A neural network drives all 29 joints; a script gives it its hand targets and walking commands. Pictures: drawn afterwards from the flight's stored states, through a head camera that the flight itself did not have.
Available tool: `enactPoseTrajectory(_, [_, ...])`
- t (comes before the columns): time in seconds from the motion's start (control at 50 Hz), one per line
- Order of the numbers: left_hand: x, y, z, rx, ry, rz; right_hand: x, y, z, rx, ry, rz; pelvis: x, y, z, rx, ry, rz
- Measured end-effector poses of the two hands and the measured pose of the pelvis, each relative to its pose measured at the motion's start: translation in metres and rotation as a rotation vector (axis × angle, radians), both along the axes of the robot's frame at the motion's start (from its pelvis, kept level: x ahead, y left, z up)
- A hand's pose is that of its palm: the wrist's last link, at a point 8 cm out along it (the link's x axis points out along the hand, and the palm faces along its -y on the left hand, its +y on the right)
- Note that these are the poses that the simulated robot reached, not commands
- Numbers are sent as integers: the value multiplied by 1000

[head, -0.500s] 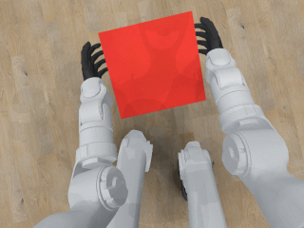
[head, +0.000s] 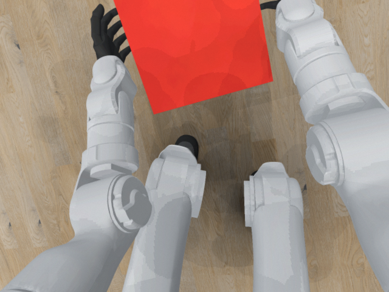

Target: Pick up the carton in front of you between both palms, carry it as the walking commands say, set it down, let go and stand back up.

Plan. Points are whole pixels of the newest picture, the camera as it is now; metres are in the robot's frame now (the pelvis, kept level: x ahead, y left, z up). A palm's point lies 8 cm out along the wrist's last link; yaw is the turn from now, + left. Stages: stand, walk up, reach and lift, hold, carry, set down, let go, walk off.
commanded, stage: set down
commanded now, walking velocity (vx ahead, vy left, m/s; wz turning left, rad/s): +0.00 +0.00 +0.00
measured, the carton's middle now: (199, 41) +0.52 +0.10 -0.27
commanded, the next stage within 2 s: none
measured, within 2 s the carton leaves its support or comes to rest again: rests again in 0.76 s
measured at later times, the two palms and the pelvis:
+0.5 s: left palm (110, 53) +0.46 +0.24 -0.16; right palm out of the picture +0.57 -0.04 -0.18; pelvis +0.00 -0.01 -0.01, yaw +2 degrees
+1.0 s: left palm (114, 45) +0.48 +0.25 -0.18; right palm out of the picture +0.58 -0.05 -0.20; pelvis +0.01 +0.00 -0.02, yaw +2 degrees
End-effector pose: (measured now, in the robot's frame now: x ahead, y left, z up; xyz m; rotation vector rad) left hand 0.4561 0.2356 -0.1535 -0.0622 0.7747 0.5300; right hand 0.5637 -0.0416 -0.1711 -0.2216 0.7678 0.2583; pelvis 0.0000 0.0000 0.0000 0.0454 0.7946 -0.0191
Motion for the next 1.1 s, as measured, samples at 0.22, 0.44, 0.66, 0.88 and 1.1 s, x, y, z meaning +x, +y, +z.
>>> enactPoseTrajectory(0.22, [3,0,-5,-19,-16,9,7,5,-2,9,-12,31,5,-11,-5,34,29,-6])
enactPoseTrajectory(0.44, [7,5,-9,-15,-9,-26,7,5,-4,30,-13,38,3,-10,-10,36,4,-8])
enactPoseTrajectory(0.66, [15,9,-13,-19,3,-67,10,1,-11,55,-18,32,4,-2,-16,34,-8,-7])
enactPoseTrajectory(0.88, [23,9,-22,-17,18,-90,12,-4,-23,88,-15,42,10,-2,-19,42,2,-7])
enactPoseTrajectory(1.1, [19,11,-35,-25,43,-91,16,-4,-38,96,-38,60,15,-3,-24,55,9,-13])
